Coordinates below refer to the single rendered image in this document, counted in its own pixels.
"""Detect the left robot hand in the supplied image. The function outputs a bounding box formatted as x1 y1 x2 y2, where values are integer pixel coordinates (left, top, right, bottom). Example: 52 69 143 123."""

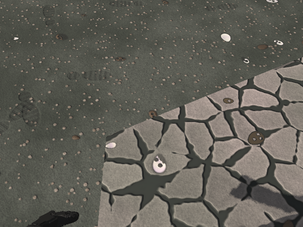
27 210 80 227

